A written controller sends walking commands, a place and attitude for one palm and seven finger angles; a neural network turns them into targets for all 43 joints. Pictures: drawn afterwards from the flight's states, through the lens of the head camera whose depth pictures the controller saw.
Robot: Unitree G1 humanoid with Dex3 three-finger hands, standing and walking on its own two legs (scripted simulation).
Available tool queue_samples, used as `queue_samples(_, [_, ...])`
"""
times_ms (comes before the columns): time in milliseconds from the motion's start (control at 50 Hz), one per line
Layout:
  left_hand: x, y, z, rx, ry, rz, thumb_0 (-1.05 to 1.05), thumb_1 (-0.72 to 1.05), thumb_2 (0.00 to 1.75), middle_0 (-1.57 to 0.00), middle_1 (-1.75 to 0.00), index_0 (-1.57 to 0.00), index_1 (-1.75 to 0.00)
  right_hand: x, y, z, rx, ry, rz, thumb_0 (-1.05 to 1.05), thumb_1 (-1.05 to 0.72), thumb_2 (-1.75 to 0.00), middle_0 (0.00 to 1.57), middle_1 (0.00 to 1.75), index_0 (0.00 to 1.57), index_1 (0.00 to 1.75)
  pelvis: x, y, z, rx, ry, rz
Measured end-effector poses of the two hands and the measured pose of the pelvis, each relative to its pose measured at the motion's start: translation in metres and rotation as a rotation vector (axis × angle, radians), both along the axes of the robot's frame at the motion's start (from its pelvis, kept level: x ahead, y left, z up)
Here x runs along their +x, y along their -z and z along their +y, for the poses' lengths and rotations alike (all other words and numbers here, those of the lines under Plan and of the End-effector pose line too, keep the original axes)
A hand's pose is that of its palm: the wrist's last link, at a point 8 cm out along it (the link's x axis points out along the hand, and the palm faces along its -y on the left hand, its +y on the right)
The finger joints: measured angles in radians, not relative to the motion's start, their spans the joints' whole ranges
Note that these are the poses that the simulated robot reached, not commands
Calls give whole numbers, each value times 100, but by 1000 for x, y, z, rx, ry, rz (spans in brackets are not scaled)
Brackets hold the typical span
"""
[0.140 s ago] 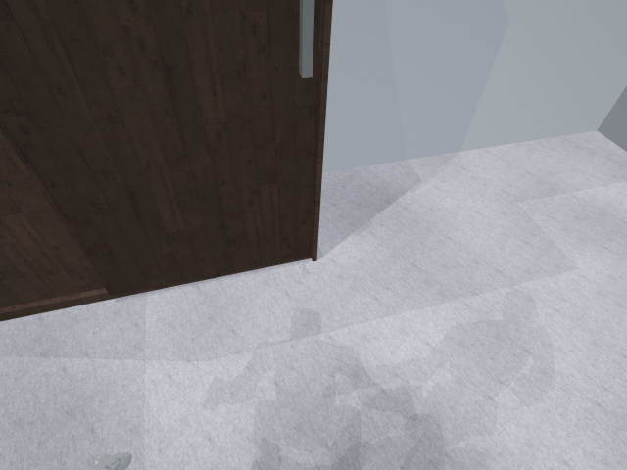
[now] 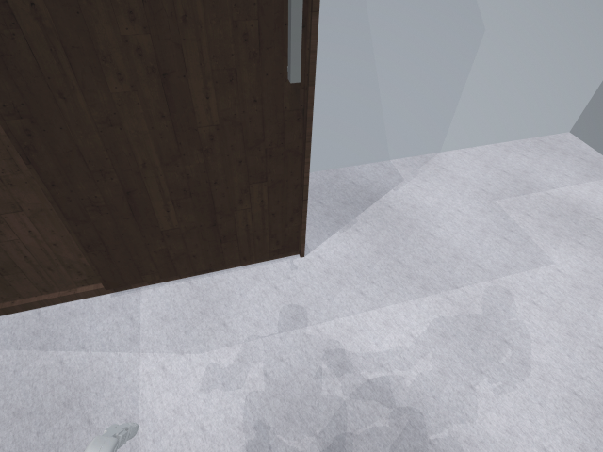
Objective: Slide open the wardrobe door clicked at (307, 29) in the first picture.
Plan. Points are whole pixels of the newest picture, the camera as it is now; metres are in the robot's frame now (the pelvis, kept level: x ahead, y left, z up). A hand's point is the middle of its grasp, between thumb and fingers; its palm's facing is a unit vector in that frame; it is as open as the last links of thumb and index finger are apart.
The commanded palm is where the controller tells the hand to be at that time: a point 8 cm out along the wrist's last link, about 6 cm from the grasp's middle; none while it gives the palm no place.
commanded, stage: stand and wait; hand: right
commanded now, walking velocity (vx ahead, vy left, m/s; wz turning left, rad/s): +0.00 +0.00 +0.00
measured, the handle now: (292, 29) +0.99 +0.08 +0.17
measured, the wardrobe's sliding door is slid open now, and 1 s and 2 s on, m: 0.00 0.00 0.00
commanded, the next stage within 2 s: look at it before walking up in 0.76 s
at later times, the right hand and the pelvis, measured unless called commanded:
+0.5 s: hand out of the picture +0.06 -0.23 -0.15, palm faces -0.03 +0.94 -0.34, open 7.4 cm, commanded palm none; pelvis -0.02 +0.01 +0.01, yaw +0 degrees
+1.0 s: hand out of the picture +0.05 -0.23 -0.15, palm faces -0.04 +0.94 -0.33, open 7.4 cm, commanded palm none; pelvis -0.02 +0.01 +0.01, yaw +0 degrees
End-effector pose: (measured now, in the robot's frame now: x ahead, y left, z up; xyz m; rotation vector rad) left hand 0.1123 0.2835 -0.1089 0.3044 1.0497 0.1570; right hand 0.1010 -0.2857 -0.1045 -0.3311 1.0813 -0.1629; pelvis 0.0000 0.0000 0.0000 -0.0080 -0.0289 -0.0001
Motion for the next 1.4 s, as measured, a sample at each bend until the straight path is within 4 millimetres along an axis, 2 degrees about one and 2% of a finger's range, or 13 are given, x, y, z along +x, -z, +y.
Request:
queue_samples(140, [-5, -1, 4, -1, -2, 17, 1, 90, 90, -20, -30, -20, -29, -13, 4, 10, 18, 8, 31, 1, -90, -90, 20, 30, 20, 30, -4, -2, 5, -1, -1, -1])
queue_samples(400, [-47, 5, 22, 17, -47, 122, 1, 90, 90, -20, -30, -20, -29, -45, 7, 9, 4, 39, 109, 1, -90, -90, 20, 30, 20, 30, -12, -5, 13, 2, -2, -10])
queue_samples(540, [-63, 7, 25, 15, -60, 150, 1, 90, 90, -20, -30, -20, -29, -50, 5, 8, -2, 42, 110, 1, -90, -90, 20, 30, 20, 30, -17, -6, 15, 3, -2, -16])
queue_samples(720, [-73, 7, 23, 10, -61, 162, 1, 90, 90, -20, -30, -20, -29, -51, 5, 9, 3, 36, 105, 1, -90, -90, 20, 30, 20, 30, -23, -7, 14, 3, -2, -13])
queue_samples(980, [-73, 7, 20, 8, -62, 172, 1, 90, 90, -20, -30, -20, -29, -55, 7, 10, 11, 37, 122, 1, -90, -90, 20, 30, 20, 30, -22, -7, 13, 4, -2, -7])
queue_samples(1400, [-50, 3, 18, 15, -45, 141, 1, 90, 90, -20, -30, -20, -29, -47, 6, 5, 6, 44, 118, 1, -90, -90, 20, 30, 20, 30, -14, -8, 11, 5, 1, -6])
